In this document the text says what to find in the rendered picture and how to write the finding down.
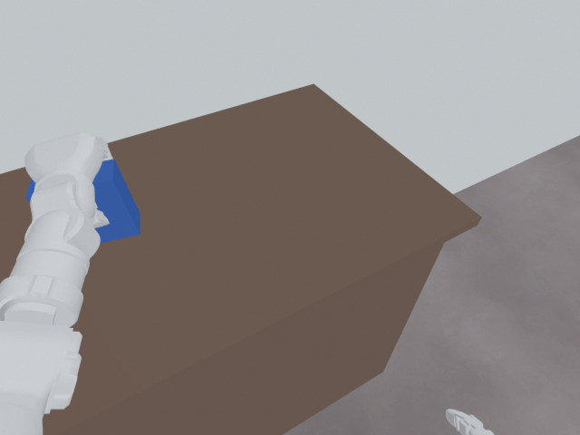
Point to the left robot upper arm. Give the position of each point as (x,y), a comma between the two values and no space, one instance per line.
(39,365)

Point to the robot left hand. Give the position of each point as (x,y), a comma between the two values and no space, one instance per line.
(80,152)

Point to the sponge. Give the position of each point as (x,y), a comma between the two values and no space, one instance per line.
(114,199)

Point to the robot right hand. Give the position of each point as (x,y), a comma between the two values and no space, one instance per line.
(466,424)

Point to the robot left forearm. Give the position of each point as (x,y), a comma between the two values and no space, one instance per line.
(46,282)

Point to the table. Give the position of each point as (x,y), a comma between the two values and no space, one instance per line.
(283,245)

